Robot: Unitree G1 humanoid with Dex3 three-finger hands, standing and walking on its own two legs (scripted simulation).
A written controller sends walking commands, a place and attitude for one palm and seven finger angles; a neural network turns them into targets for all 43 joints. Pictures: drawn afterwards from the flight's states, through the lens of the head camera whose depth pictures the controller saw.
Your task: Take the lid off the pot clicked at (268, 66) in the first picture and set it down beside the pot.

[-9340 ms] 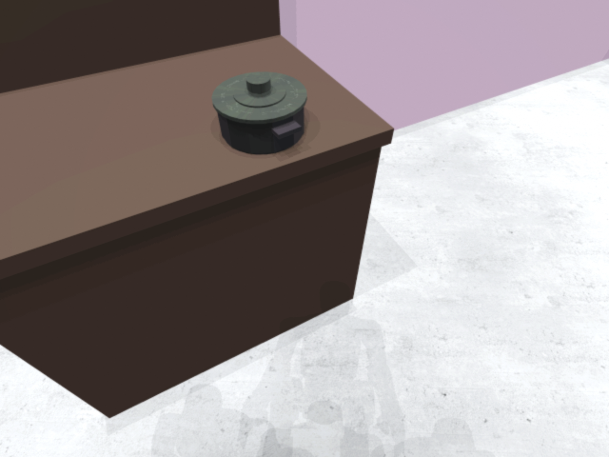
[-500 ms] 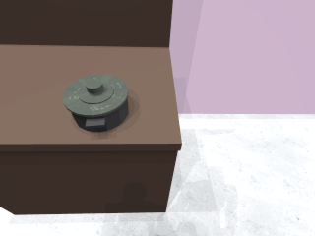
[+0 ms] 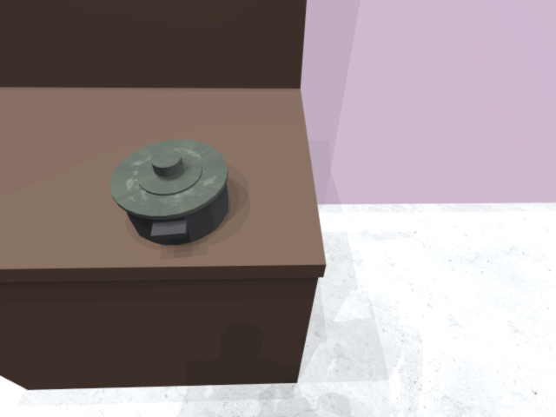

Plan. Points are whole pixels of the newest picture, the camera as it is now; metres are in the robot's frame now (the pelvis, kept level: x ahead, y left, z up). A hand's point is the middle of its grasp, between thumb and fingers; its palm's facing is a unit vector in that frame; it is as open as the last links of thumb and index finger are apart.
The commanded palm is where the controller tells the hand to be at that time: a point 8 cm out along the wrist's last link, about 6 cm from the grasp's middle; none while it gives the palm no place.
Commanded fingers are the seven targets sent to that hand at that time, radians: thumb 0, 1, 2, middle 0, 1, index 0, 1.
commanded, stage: look again from close up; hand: left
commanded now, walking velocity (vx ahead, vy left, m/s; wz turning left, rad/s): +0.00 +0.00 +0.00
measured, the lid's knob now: (167, 162) +0.47 +0.22 +0.12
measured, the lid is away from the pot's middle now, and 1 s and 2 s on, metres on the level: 0.00 0.00 0.00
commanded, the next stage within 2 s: shuffle to correct the standing spot in 0.80 s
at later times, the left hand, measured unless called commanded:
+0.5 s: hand out of the picture -0.02 +0.15 -0.18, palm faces +0.05 -0.98 -0.18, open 7.4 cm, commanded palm none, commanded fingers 0.00 0.90 0.90 -0.20 -0.30 -0.20 -0.30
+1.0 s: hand out of the picture -0.04 +0.15 -0.18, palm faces +0.07 -0.98 -0.18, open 7.3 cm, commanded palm none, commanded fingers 0.00 0.90 0.90 -0.20 -0.30 -0.20 -0.30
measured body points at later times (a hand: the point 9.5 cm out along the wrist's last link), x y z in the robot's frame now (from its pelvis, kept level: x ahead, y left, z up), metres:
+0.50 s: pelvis +0.00 -0.01 +0.00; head +0.00 -0.01 +0.45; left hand -0.03 +0.21 -0.16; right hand -0.01 -0.22 -0.16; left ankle -0.02 +0.11 -0.74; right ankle -0.06 -0.09 -0.74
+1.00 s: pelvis +0.00 -0.01 +0.00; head +0.00 -0.01 +0.45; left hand -0.04 +0.20 -0.16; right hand -0.01 -0.22 -0.16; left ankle -0.02 +0.11 -0.74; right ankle -0.06 -0.09 -0.74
